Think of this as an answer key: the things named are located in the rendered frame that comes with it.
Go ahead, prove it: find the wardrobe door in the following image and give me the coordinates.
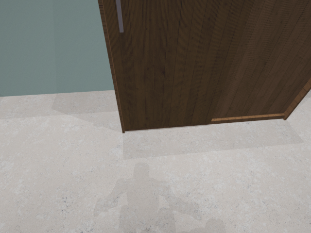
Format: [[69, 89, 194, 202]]
[[213, 0, 311, 118], [103, 0, 255, 129]]

